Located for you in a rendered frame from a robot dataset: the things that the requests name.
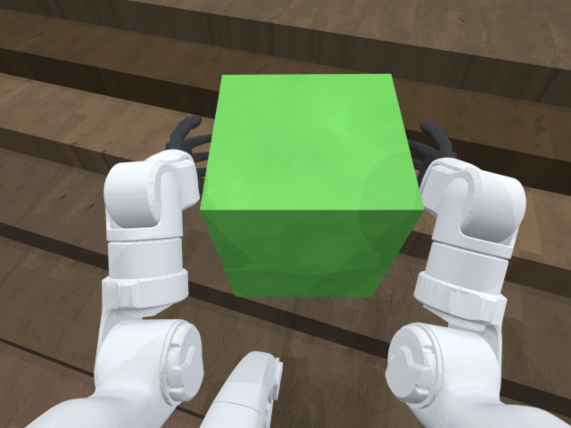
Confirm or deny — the left robot hand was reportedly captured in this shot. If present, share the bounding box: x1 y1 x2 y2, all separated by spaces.
166 115 212 193

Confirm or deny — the carton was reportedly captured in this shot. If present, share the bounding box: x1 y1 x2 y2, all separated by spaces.
200 74 424 297

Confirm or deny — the right robot forearm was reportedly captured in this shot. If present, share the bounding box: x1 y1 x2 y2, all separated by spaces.
414 158 526 373

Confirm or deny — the left robot thigh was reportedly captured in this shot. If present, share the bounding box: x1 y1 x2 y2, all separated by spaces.
200 351 283 428

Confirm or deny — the right robot hand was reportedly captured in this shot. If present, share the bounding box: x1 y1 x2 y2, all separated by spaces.
407 120 457 188

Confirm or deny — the left robot forearm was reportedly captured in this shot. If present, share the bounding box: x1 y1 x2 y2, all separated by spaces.
94 149 200 378

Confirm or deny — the right robot upper arm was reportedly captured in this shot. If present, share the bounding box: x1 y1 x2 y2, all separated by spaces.
385 322 571 428

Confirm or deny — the left robot upper arm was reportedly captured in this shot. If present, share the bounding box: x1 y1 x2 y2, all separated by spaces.
25 319 203 428

